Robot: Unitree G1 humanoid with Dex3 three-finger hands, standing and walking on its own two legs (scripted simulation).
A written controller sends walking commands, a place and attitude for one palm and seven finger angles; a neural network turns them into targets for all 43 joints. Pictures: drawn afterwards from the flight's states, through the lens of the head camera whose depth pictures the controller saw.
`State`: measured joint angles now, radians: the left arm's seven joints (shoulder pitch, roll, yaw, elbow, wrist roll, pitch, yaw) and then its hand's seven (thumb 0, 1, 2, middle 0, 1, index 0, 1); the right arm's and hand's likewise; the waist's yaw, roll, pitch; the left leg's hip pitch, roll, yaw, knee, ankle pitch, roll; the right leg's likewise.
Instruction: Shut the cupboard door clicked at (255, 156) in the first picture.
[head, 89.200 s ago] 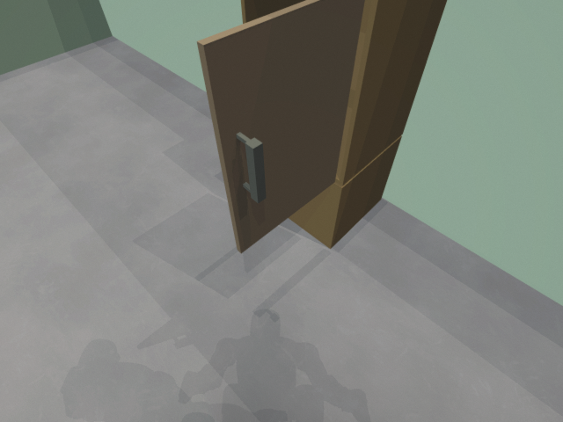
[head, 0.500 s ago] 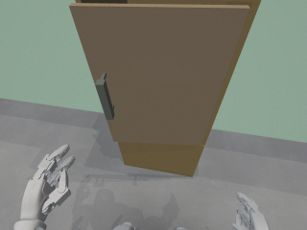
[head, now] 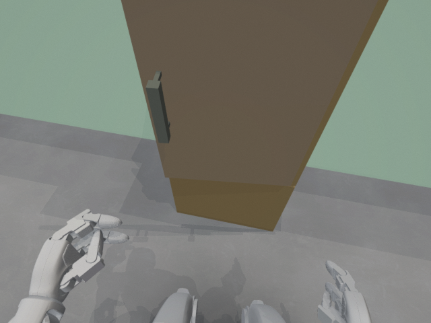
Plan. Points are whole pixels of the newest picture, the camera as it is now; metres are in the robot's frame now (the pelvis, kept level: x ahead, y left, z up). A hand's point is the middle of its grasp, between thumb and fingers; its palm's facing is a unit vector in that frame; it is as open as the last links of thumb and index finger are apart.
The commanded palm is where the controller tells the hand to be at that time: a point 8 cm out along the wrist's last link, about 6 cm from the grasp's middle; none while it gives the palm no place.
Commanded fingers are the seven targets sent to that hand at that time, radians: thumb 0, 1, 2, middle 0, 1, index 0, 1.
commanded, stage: raise the hand and make a fist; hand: left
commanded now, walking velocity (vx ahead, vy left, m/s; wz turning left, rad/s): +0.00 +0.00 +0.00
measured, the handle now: (161, 108) +0.54 +0.16 +0.07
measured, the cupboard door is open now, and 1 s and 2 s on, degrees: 8 8 8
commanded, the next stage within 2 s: bring the fist close to the handle in 1.16 s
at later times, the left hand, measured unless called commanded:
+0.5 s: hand (84, 246) +0.23 +0.22 +0.06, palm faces -0.01 -1.00 -0.04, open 3.1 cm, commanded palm +0.20 +0.28 +0.07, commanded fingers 0.00 0.90 0.90 -1.30 -1.50 -1.30 -1.50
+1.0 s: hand (99, 235) +0.24 +0.20 +0.08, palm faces -0.02 -1.00 -0.05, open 3.1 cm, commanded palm +0.22 +0.26 +0.08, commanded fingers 0.00 0.90 0.90 -1.30 -1.50 -1.30 -1.50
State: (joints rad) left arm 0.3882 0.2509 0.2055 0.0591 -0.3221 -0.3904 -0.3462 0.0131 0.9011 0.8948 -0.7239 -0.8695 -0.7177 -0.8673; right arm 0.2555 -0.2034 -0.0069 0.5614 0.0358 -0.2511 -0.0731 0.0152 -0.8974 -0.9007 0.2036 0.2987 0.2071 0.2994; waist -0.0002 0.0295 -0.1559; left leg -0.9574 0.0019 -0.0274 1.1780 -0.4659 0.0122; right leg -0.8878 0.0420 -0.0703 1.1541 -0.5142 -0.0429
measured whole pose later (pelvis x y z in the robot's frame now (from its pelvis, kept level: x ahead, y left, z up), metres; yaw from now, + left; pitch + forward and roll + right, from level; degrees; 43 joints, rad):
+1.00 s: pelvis +0.02 +0.01 +0.02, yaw +0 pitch +12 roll -3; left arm 0.38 0.26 0.15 -0.03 -0.28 -0.34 -0.25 0.01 0.90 0.90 -1.30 -1.50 -1.29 -1.50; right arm 0.28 -0.24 0.02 0.49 0.02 -0.17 -0.05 0.01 -0.90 -0.90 0.20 0.30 0.21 0.30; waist -0.01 0.04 -0.15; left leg -0.86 -0.01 -0.03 1.11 -0.47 0.03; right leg -0.77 0.03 -0.07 1.06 -0.51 -0.02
